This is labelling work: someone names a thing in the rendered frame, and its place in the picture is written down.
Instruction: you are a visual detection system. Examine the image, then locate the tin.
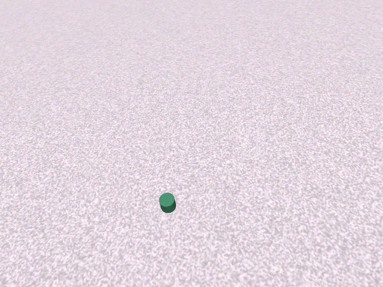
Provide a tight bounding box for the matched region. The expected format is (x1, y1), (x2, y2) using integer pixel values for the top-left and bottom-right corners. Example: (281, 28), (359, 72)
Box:
(159, 193), (176, 213)

